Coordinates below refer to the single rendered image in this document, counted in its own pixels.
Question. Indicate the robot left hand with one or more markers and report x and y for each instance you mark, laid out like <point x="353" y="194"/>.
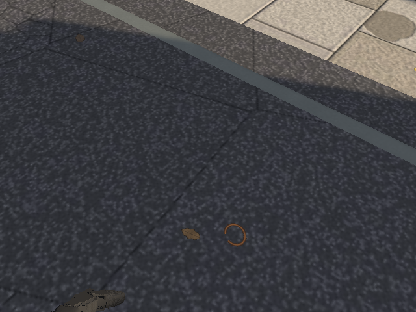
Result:
<point x="92" y="301"/>

